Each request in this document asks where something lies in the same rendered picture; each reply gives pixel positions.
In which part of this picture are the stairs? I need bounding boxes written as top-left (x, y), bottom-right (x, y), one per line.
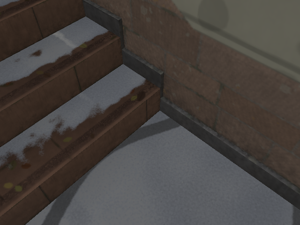
top-left (0, 0), bottom-right (160, 225)

